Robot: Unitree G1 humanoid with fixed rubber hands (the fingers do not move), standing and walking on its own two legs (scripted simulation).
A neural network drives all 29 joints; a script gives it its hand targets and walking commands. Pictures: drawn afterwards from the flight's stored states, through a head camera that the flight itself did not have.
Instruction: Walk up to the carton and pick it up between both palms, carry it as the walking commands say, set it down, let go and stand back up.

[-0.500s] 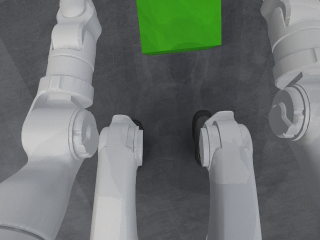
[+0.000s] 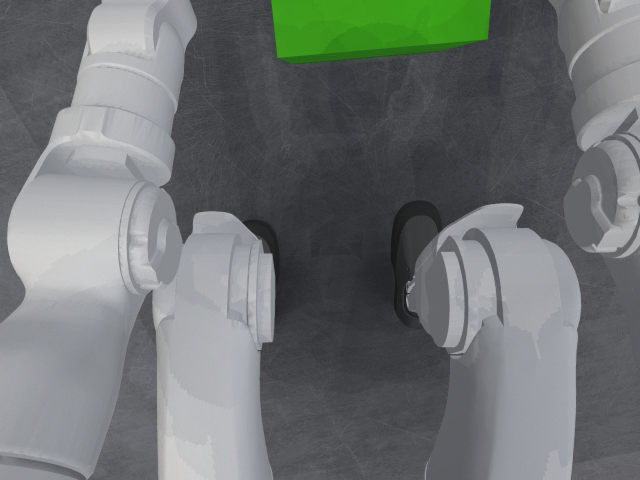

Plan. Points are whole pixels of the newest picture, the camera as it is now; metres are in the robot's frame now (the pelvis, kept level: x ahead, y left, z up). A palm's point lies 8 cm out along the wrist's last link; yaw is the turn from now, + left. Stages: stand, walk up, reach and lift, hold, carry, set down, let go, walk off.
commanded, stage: reach and lift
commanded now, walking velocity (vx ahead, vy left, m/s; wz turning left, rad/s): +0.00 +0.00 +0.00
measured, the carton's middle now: out of the picture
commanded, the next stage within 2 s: none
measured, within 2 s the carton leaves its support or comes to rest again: leaves its support in 1.50 s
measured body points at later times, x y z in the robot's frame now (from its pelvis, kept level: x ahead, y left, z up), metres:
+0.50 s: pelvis -0.01 +0.00 +0.00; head +0.38 -0.03 +0.21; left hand +0.56 +0.10 -0.20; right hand +0.56 -0.20 -0.21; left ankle +0.10 +0.13 -0.33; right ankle +0.11 -0.13 -0.33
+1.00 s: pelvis +0.00 +0.00 -0.01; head +0.38 -0.04 +0.21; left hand +0.57 +0.10 -0.20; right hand +0.56 -0.20 -0.21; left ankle +0.10 +0.13 -0.33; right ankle +0.11 -0.13 -0.33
